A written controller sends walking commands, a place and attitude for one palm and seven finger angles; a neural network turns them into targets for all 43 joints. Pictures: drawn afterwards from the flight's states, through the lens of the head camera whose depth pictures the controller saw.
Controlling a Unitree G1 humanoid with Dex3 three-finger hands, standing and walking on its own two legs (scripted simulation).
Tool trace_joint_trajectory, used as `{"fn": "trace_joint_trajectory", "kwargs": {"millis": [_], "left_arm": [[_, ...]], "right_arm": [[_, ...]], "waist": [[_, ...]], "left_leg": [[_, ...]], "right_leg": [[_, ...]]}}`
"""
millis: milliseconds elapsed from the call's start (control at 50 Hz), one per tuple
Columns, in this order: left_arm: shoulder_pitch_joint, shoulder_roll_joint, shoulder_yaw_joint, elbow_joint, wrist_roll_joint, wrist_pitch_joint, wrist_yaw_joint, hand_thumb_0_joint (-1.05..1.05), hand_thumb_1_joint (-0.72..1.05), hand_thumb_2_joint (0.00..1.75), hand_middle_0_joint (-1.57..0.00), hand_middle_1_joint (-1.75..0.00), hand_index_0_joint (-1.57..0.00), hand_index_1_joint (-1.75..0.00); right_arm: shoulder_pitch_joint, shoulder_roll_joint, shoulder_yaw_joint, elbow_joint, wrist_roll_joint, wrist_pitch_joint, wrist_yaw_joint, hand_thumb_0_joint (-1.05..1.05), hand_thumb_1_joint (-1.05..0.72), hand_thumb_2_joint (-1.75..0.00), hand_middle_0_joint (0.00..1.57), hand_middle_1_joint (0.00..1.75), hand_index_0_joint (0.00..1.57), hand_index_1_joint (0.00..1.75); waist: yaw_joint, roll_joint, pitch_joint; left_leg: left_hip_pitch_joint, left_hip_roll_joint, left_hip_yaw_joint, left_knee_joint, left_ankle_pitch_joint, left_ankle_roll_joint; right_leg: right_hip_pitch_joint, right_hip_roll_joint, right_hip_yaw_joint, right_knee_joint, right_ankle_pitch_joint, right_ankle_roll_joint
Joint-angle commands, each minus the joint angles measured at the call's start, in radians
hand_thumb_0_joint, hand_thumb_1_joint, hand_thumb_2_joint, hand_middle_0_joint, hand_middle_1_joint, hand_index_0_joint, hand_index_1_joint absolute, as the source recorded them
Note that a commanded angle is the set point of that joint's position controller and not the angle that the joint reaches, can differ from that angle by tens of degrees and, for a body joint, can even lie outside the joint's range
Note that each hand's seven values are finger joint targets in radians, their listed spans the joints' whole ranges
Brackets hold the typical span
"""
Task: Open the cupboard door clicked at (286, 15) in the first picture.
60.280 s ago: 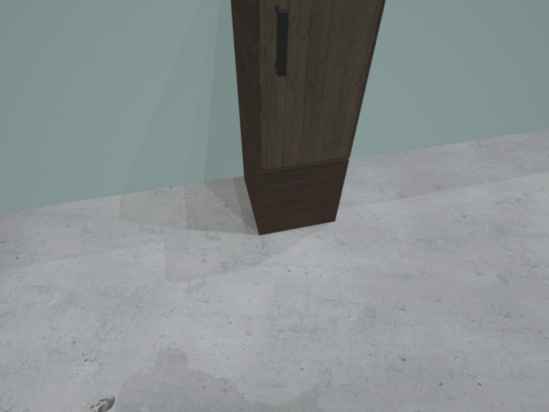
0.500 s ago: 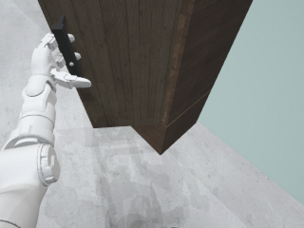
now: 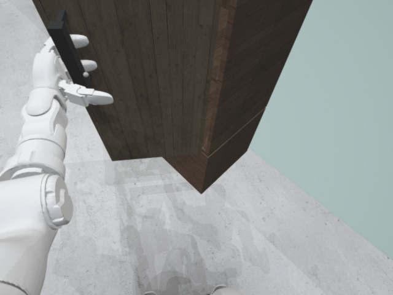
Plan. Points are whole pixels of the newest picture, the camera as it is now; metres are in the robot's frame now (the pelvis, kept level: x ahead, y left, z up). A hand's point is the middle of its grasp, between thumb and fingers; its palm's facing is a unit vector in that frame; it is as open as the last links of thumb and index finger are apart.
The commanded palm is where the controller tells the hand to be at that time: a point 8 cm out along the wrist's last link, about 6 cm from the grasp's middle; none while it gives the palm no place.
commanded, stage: slide the fingers in behind the handle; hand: left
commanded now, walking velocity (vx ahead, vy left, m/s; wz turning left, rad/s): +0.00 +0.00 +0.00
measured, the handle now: (75, 57) +0.56 +0.20 +0.15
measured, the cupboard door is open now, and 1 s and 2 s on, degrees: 52 52 100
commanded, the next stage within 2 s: close the thumb around the handle in 0.06 s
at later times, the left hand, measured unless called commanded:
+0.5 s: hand (75, 76) +0.50 +0.19 +0.15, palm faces +0.04 -1.00 +0.00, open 10.7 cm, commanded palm +0.48 +0.23 +0.14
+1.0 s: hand (83, 75) +0.51 +0.18 +0.15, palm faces +0.05 -1.00 +0.01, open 5.9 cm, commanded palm +0.47 +0.22 +0.14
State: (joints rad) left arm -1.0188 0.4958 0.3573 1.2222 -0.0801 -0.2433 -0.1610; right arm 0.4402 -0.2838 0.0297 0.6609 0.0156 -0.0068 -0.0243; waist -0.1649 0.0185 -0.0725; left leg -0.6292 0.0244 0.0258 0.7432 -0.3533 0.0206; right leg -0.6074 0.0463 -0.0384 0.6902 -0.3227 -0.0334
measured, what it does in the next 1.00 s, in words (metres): stands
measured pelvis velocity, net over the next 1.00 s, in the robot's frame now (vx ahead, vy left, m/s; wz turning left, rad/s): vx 0.00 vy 0.01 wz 0.00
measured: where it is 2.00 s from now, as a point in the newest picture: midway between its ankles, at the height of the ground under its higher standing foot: outside the picture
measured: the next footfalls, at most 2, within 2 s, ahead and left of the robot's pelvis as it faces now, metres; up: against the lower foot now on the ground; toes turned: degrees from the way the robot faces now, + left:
none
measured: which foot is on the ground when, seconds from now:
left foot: down 0.00-1.00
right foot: down 0.00-1.00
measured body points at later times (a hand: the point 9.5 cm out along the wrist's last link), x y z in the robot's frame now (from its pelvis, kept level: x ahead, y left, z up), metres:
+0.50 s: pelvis +0.01 +0.01 +0.00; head +0.08 +0.02 +0.45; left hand +0.49 +0.24 +0.15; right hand +0.03 -0.26 -0.11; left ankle +0.00 +0.11 -0.71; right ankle +0.00 -0.10 -0.71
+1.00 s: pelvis +0.00 +0.01 +0.00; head +0.07 +0.02 +0.44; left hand +0.50 +0.23 +0.15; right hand +0.00 -0.25 -0.12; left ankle +0.00 +0.11 -0.71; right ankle +0.00 -0.10 -0.71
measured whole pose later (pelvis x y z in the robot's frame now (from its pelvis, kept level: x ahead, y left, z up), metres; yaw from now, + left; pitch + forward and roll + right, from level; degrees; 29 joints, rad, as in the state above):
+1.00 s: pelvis +0.00 +0.01 +0.00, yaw +0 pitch +13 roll -2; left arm -0.98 0.45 0.34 1.18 -0.09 -0.25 -0.14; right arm 0.44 -0.27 0.03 0.67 0.01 0.00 -0.02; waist -0.15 0.03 -0.08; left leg -0.61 0.01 0.03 0.75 -0.36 0.03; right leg -0.59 0.04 -0.03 0.69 -0.33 -0.02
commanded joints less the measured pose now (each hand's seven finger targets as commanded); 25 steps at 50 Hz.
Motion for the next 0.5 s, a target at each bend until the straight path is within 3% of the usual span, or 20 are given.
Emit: {"fn": "trace_joint_trajectory", "kwargs": {"millis": [0, 20, 100, 140, 220, 240, 300, 320, 400, 420, 460, 480], "left_arm": [[-0.517, 0.249, 0.022, -0.254, -0.014, -0.086, -0.004, 0.00, -0.50, 0.30, -0.30, -1.20, -0.30, -1.20], [-0.496, 0.280, 0.049, -0.266, -0.013, -0.093, -0.005, 0.00, -0.50, 0.30, -0.30, -1.20, -0.30, -1.20], [-0.432, 0.233, 0.033, -0.254, -0.032, -0.080, -0.022, 0.00, -0.50, 0.30, -0.30, -1.20, -0.30, -1.20], [-0.404, 0.225, 0.032, -0.274, -0.037, -0.069, -0.029, 0.00, -0.50, 0.30, -0.30, -1.20, -0.30, -1.20], [-0.407, 0.236, 0.036, -0.255, -0.042, -0.044, -0.029, 0.00, -0.28, 0.40, -0.32, -1.22, -0.32, -1.22], [-0.394, 0.237, 0.042, -0.255, -0.043, -0.041, -0.025, 0.00, -0.22, 0.42, -0.32, -1.23, -0.32, -1.23], [-0.440, 0.232, 0.032, -0.302, -0.041, -0.061, -0.020, 0.00, -0.05, 0.49, -0.33, -1.25, -0.33, -1.25], [-0.446, 0.251, 0.044, -0.321, -0.034, -0.073, -0.018, 0.00, 0.00, 0.52, -0.34, -1.25, -0.34, -1.25], [-0.457, 0.146, -0.030, -0.367, -0.044, -0.101, -0.025, 0.00, 0.23, 0.61, -0.35, -1.28, -0.35, -1.28], [-0.443, 0.169, -0.011, -0.349, -0.043, -0.097, -0.025, 0.00, 0.28, 0.64, -0.36, -1.28, -0.36, -1.28], [-0.426, 0.146, -0.029, -0.276, -0.050, -0.068, -0.029, 0.00, 0.40, 0.68, -0.36, -1.30, -0.36, -1.30], [-0.437, 0.161, -0.013, -0.272, -0.053, -0.057, -0.027, 0.00, 0.45, 0.71, -0.37, -1.30, -0.37, -1.30]], "right_arm": [[0.129, -0.156, -0.058, -0.070, -0.001, -0.028, -0.012, 0.00, -0.90, -0.90, 0.20, 0.30, 0.20, 0.30], [0.129, -0.160, -0.060, -0.071, -0.001, -0.026, -0.011, 0.00, -0.90, -0.90, 0.20, 0.30, 0.20, 0.30], [0.133, -0.159, -0.064, -0.077, 0.000, -0.021, -0.009, 0.00, -0.90, -0.90, 0.20, 0.30, 0.20, 0.30], [0.125, -0.159, -0.067, -0.081, 0.002, -0.017, -0.007, 0.00, -0.90, -0.90, 0.20, 0.30, 0.20, 0.30], [0.117, -0.161, -0.063, -0.083, 0.006, -0.009, -0.012, 0.00, -0.90, -0.90, 0.20, 0.30, 0.20, 0.30], [0.119, -0.161, -0.064, -0.089, 0.006, -0.009, -0.011, 0.00, -0.90, -0.90, 0.20, 0.30, 0.20, 0.30], [0.115, -0.158, -0.063, -0.088, 0.003, -0.012, -0.013, 0.00, -0.90, -0.90, 0.20, 0.30, 0.20, 0.30], [0.115, -0.157, -0.066, -0.084, 0.002, -0.013, -0.012, 0.00, -0.90, -0.90, 0.20, 0.30, 0.20, 0.30], [0.104, -0.146, -0.067, -0.080, 0.002, -0.022, -0.007, 0.00, -0.90, -0.90, 0.20, 0.30, 0.20, 0.30], [0.103, -0.151, -0.069, -0.069, 0.002, -0.020, -0.006, 0.00, -0.90, -0.90, 0.20, 0.30, 0.20, 0.30], [0.097, -0.155, -0.065, -0.065, 0.007, -0.015, -0.008, 0.00, -0.90, -0.90, 0.20, 0.30, 0.20, 0.30], [0.098, -0.157, -0.065, -0.067, 0.005, -0.016, -0.009, 0.00, -0.90, -0.90, 0.20, 0.30, 0.20, 0.30]], "waist": [[-0.002, 0.080, -0.421], [0.015, 0.094, -0.452], [0.019, 0.056, -0.442], [0.029, 0.082, -0.446], [0.016, 0.026, -0.361], [0.023, 0.010, -0.356], [0.012, 0.041, -0.372], [0.018, 0.054, -0.408], [0.007, 0.120, -0.441], [0.015, 0.120, -0.442], [0.002, 0.062, -0.378], [0.009, 0.054, -0.372]], "left_leg": [[0.251, -0.023, -0.044, -0.050, 0.293, 0.025], [0.266, -0.020, -0.047, -0.049, 0.309, 0.020], [0.278, -0.019, -0.045, -0.051, 0.354, 0.022], [0.299, -0.016, -0.039, -0.053, 0.376, 0.019], [0.241, -0.017, -0.030, -0.067, 0.317, 0.027], [0.231, -0.019, -0.033, -0.072, 0.311, 0.027], [0.256, -0.020, -0.032, -0.062, 0.329, 0.028], [0.282, -0.018, -0.039, -0.059, 0.352, 0.024], [0.380, -0.010, -0.054, -0.041, 0.422, 0.014], [0.388, -0.006, -0.063, -0.041, 0.430, 0.008], [0.341, -0.006, -0.064, -0.055, 0.368, 0.009], [0.318, -0.008, -0.064, -0.062, 0.342, 0.011]], "right_leg": [[0.183, -0.003, 0.042, -0.075, 0.344, 0.018], [0.187, -0.001, 0.041, -0.069, 0.352, 0.017], [0.201, 0.002, 0.031, -0.069, 0.388, 0.015], [0.197, 0.003, 0.030, -0.070, 0.407, 0.016], [0.198, 0.000, 0.035, -0.088, 0.382, 0.021], [0.205, 0.000, 0.032, -0.087, 0.377, 0.020], [0.200, -0.003, 0.037, -0.084, 0.388, 0.018], [0.198, -0.001, 0.037, -0.076, 0.397, 0.019], [0.138, 0.003, 0.024, -0.065, 0.390, 0.013], [0.125, 0.004, 0.021, -0.063, 0.382, 0.012], [0.113, 0.004, 0.017, -0.075, 0.341, 0.014], [0.123, 0.002, 0.016, -0.076, 0.327, 0.014]]}}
